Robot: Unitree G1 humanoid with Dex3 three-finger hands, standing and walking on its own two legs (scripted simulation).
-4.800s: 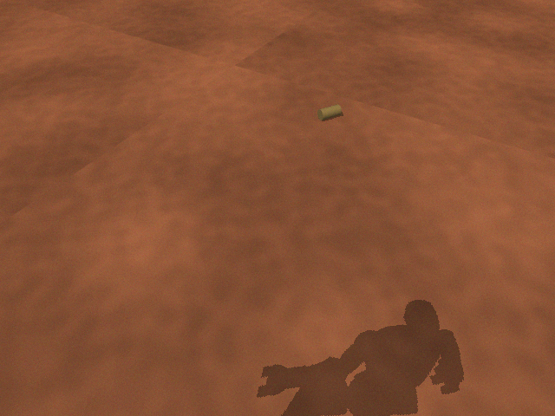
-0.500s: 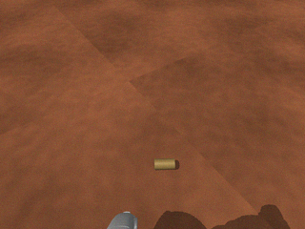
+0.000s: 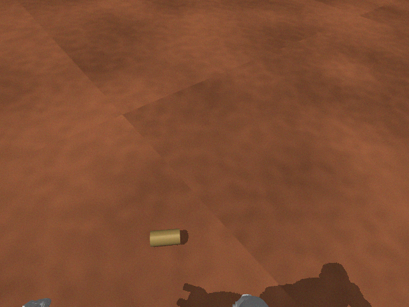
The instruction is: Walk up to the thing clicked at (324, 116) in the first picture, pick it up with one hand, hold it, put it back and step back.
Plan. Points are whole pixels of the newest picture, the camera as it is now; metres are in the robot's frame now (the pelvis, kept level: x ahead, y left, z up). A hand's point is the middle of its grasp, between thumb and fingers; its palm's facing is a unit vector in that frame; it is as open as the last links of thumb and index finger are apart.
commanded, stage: walk up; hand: left
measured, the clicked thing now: (165, 237) +0.54 +0.14 -0.70
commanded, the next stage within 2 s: none
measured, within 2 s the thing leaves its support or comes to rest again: neither
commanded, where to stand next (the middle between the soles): +0.19 -0.12 m, yaw +5 degrees
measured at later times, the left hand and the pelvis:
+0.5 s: hand out of the picture +0.14 +0.11 -0.15, palm faces -0.02 -0.96 -0.28, open 7.4 cm; pelvis +0.12 -0.14 +0.02, yaw +2 degrees
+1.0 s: hand (147, 292) +0.18 +0.12 -0.11, palm faces +0.09 -0.85 -0.53, open 7.4 cm; pelvis +0.15 -0.20 +0.01, yaw +7 degrees
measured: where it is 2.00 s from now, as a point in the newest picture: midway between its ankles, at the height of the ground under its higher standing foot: outside the picture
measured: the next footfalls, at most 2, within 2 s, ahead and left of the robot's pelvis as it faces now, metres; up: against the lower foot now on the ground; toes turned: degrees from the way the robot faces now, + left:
left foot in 0.36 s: +0.21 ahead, -0.03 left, +0.00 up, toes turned +8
right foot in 0.66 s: +0.26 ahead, -0.30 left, +0.00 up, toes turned +5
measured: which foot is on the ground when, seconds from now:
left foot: down 0.00-0.02, up 0.04-0.34, down 0.36-0.66, up 0.68-1.00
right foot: down 0.00-0.38, up 0.40-0.64, down 0.66-1.00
